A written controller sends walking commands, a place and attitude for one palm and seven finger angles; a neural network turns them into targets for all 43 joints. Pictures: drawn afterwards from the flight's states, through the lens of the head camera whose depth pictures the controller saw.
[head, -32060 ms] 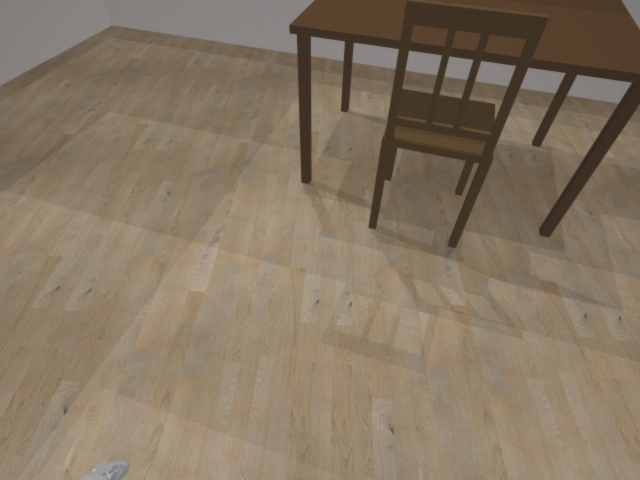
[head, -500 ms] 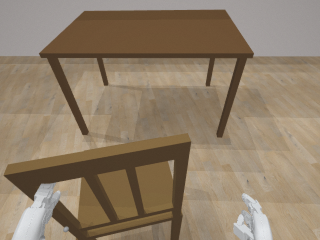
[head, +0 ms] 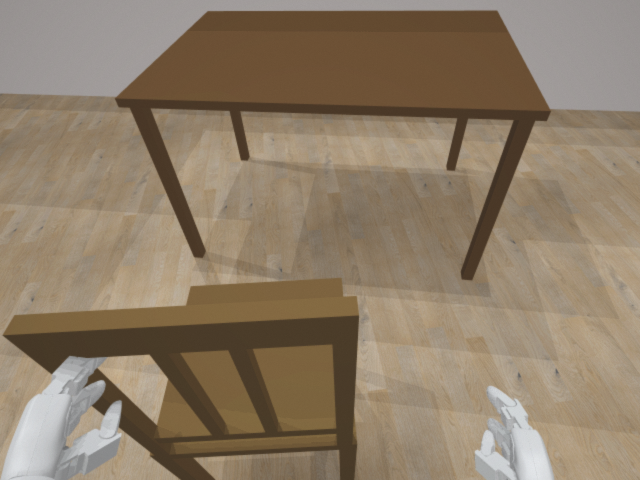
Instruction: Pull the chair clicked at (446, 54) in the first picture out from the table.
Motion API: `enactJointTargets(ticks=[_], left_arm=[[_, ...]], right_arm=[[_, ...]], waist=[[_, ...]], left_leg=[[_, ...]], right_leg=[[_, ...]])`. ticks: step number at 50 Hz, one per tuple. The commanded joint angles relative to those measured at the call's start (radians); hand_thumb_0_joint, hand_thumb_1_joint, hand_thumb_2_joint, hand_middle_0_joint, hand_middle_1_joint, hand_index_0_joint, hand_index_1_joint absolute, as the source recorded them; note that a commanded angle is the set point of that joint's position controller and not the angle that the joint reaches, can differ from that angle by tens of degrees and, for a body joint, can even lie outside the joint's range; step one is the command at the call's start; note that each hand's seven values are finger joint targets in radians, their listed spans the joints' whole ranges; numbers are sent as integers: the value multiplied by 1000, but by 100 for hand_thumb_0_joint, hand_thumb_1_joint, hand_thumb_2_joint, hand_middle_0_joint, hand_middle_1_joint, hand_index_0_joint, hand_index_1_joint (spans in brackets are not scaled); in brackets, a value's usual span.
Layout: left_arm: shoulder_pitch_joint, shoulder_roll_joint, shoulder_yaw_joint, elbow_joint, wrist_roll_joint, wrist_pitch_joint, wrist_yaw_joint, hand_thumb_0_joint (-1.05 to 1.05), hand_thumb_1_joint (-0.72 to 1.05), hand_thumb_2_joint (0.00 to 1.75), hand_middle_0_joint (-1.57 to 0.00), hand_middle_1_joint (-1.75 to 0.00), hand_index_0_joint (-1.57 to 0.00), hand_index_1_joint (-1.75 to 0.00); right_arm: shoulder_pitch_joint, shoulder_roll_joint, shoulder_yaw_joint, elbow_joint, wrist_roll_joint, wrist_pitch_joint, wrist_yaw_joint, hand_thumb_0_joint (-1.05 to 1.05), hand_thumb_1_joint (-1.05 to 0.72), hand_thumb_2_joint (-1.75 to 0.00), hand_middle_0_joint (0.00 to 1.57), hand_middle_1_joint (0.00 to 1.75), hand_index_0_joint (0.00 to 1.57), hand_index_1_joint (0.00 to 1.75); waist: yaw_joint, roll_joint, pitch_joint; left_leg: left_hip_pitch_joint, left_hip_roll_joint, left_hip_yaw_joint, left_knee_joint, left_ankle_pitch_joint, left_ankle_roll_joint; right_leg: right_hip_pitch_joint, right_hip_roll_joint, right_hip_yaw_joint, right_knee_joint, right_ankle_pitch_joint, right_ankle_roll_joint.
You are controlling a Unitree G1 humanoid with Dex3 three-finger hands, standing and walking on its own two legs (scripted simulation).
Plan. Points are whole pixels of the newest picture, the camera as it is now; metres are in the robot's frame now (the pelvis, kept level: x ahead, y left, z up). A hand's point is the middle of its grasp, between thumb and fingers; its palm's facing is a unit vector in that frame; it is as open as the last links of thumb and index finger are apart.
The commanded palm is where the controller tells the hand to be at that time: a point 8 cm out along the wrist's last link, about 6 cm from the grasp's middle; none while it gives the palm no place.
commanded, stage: draw the hand back to the body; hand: left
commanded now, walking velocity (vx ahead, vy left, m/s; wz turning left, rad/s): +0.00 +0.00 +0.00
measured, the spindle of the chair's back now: (194, 395) +0.23 +0.22 -0.07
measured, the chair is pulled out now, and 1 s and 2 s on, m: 0.62 0.62 0.62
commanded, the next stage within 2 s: step back with the hand held close in 0.32 s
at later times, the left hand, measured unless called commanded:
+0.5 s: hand (104, 435) +0.14 +0.25 +0.05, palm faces +0.25 -0.84 -0.49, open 6.9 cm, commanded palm +0.13 +0.30 +0.19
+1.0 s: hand out of the picture +0.10 +0.27 +0.19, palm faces +0.39 -0.72 -0.58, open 7.0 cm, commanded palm +0.04 +0.31 +0.19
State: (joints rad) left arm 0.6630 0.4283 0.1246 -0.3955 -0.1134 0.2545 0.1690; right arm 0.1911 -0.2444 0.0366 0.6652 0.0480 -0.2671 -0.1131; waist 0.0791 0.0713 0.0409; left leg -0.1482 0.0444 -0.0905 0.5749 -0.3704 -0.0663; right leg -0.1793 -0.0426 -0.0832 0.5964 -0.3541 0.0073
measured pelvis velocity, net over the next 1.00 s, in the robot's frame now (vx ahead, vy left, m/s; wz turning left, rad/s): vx -0.10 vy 0.01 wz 0.00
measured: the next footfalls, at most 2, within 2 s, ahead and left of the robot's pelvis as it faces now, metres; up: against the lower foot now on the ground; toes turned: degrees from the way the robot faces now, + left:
right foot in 1.44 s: -0.24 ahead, -0.10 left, +0.00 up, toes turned -2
left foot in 1.64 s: -0.15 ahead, +0.13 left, +0.00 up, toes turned -3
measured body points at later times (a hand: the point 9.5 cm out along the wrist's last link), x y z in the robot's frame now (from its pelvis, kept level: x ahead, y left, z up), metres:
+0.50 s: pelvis -0.01 +0.00 +0.00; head +0.01 -0.03 +0.45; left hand +0.12 +0.29 +0.08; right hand +0.19 -0.22 -0.09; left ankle -0.03 +0.17 -0.73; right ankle -0.02 -0.12 -0.73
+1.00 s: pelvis -0.10 +0.01 +0.00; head -0.06 +0.02 +0.44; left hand +0.07 +0.31 +0.22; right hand +0.10 -0.21 -0.08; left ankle -0.03 +0.17 -0.73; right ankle -0.02 -0.12 -0.73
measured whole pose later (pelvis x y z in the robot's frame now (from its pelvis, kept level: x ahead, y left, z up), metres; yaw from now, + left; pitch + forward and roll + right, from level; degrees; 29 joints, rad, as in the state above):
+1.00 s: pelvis -0.10 +0.01 +0.00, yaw +0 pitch -3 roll -1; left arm 0.57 0.58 0.46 -0.69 -0.07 -0.11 0.18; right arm 0.14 -0.20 0.01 0.61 0.03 -0.13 -0.13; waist 0.08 0.00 0.15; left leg -0.35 0.05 -0.10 0.62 -0.25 -0.06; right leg -0.34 -0.03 -0.09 0.55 -0.17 0.01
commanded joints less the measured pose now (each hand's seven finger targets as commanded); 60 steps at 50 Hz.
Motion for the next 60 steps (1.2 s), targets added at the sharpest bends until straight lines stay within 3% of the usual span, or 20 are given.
enactJointTargets(ticks=[1, 10, 22, 23, 24, 25, 28, 33, 36, 37, 43, 47, 49, 51, 53, 55, 56, 57, 58, 60], left_arm=[[-317, 295, 372, -575, 56, -262, 97, 0, 90, 90, -20, -30, -20, -30], [-319, 293, 373, -540, 59, -265, 91, 0, 90, 90, -20, -30, -20, -30], [-342, 284, 352, -555, 64, -269, 83, 0, 90, 90, -20, -30, -20, -30], [-465, 408, 449, -490, 12, -306, 45, 0, 90, 90, -20, -30, -20, -30], [-448, 325, 393, -454, 20, -298, 25, 0, 90, 90, -20, -30, -20, -30], [-450, 319, 388, -459, 17, -302, 21, 0, 90, 90, -20, -30, -20, -30], [-382, 326, 406, -513, 19, -325, 26, 0, 90, 90, -20, -30, -20, -30], [-231, 348, 452, -609, 22, -346, 43, 0, 90, 90, -20, -30, -20, -30], [-210, 368, 467, -665, 20, -358, 48, 0, 90, 90, -20, -30, -20, -30], [-162, 382, 486, -642, 20, -360, 44, 0, 90, 90, -20, -30, -20, -30], [-126, 378, 513, -662, 30, -398, 47, 0, 90, 90, -20, -30, -20, -30], [-118, 321, 550, -496, 46, -447, 51, 0, 90, 90, -20, -30, -20, -30], [-97, 234, 515, -299, 65, -445, 48, 0, 90, 90, -20, -30, -20, -30], [-134, 157, 432, -144, 80, -421, 42, 0, 90, 90, -20, -30, -20, -30], [-133, 93, 363, -50, 84, -400, 33, 0, 90, 90, -20, -30, -20, -30], [-212, 118, 353, -74, 84, -381, 30, 0, 90, 90, -20, -30, -20, -30], [-225, 127, 354, -106, 85, -375, 29, 0, 90, 90, -20, -30, -20, -30], [-216, 171, 387, -153, 83, -377, 37, 0, 90, 90, -20, -30, -20, -30], [-212, 146, 365, -235, 82, -380, 32, 0, 90, 90, -20, -30, -20, -30], [-269, 188, 400, -431, 102, -407, 32, 0, 90, 90, -20, -30, -20, -30]], right_arm=[[-108, -90, -36, -143, 1, -63, 3, 0, -90, -90, 20, 30, 20, 30], [-117, -85, -36, -132, -1, -73, 7, 0, -90, -90, 20, 30, 20, 30], [-118, -86, -29, -124, -2, -88, 6, 0, -90, -90, 20, 30, 20, 30], [-61, -121, -69, -172, 34, -11, -5, 0, -90, -90, 20, 30, 20, 30], [-66, -99, -66, -176, 32, 20, -1, 0, -90, -90, 20, 30, 20, 30], [-73, -97, -65, -188, 32, 36, 1, 0, -90, -90, 20, 30, 20, 30], [-104, -93, -64, -214, 31, 69, -4, 0, -90, -90, 20, 30, 20, 30], [-128, -89, -75, -241, 23, 116, -7, 0, -90, -90, 20, 30, 20, 30], [-133, -93, -82, -250, 17, 121, -12, 0, -90, -90, 20, 30, 20, 30], [-152, -91, -88, -240, 23, 121, -15, 0, -90, -90, 20, 30, 20, 30], [-123, -89, -82, -240, 2, 96, -31, 0, -90, -90, 20, 30, 20, 30], [-109, -82, -87, -196, -13, 70, -30, 0, -90, -90, 20, 30, 20, 30], [-84, -85, -92, -177, -24, 89, -14, 0, -90, -90, 20, 30, 20, 30], [-91, -92, -101, -151, -24, 118, 9, 0, -90, -90, 20, 30, 20, 30], [-107, -80, -86, -144, -21, 145, 26, 0, -90, -90, 20, 30, 20, 30], [-123, -80, -82, -172, -7, 167, 22, 0, -90, -90, 20, 30, 20, 30], [-119, -90, -80, -189, -2, 176, 17, 0, -90, -90, 20, 30, 20, 30], [-141, -95, -80, -200, -3, 180, 7, 0, -90, -90, 20, 30, 20, 30], [-120, -94, -64, -233, -8, 177, 7, 0, -90, -90, 20, 30, 20, 30], [-136, -107, -77, -272, -15, 151, 3, 0, -90, -90, 20, 30, 20, 30]], waist=[[-21, 160, -224], [-18, 120, -214], [-21, 158, -215], [-45, 46, -25], [-54, 9, -62], [-57, -17, -95], [-49, 112, -200], [-25, 189, -315], [-27, 150, -329], [-23, 191, -333], [-22, 192, -285], [-40, 96, -210], [-54, -66, -148], [-71, -195, -83], [-83, -233, -55], [-87, -308, 5], [-85, -290, 19], [-75, -185, 22], [-81, -51, -3], [-77, 208, -28]], left_leg=[[31, -16, 61, -66, 408, 54], [15, -14, 65, -57, 383, 59], [1, -16, 65, -66, 349, 58], [-53, 27, 23, -63, 373, 68], [-37, 22, 27, -52, 364, 62], [-20, 15, 35, -31, 385, 56], [31, 33, 26, -69, 498, 55], [35, 80, -7, -103, 635, 69], [-26, 82, -7, -87, 580, 61], [-24, 83, -4, -98, 545, 69], [-192, 100, -31, -133, 261, 78], [-291, 64, -13, -126, -5, 72], [-239, 1, 37, -7, -117, 46], [-113, -39, 77, 237, -98, 35], [-95, -27, 75, 242, -69, 54], [-150, -7, 53, 104, -119, 65], [-188, 7, 26, 4, -149, 77], [-253, 34, -23, -107, -203, 96], [-364, 74, -97, -242, -289, 114], [-623, 245, -316, -469, -483, 198]], right_leg=[[65, -34, -7, -61, 400, -23], [57, -42, -9, -67, 389, -20], [48, -39, -5, -77, 334, -24], [-32, -64, 99, -156, 440, -17], [12, -85, 91, -173, 506, -23], [41, -98, 90, -169, 564, -29], [113, -102, 82, -126, 618, -27], [187, -60, 45, -69, 552, -5], [210, -68, 43, -65, 582, -8], [198, -65, 50, -60, 555, -3], [186, -55, 53, -34, 388, 9], [107, -69, 111, -87, 230, -6], [-77, -122, 183, -230, 10, -37], [-359, -213, 247, -366, -235, -90], [-420, -215, 193, -357, -221, -93], [-427, -164, 134, -327, -298, -54], [-402, -129, 112, -297, -327, -35], [-339, -92, 99, -240, -330, -18], [-227, -41, 72, -103, -305, 6], [30, 53, 53, 328, -68, 36]])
